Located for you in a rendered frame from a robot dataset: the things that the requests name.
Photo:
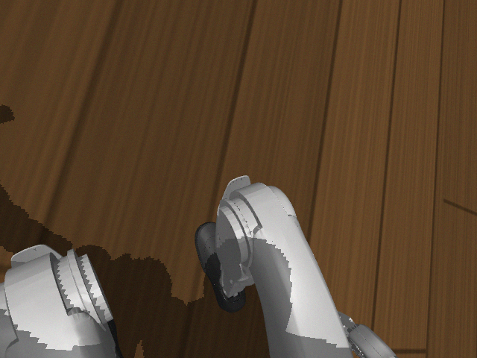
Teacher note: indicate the right robot foot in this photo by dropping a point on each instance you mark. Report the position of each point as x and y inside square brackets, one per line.
[205, 246]

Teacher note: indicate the left robot foot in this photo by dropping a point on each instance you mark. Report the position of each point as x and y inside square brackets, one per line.
[113, 330]

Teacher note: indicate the right robot hand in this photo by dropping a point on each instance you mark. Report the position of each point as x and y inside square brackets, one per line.
[363, 341]

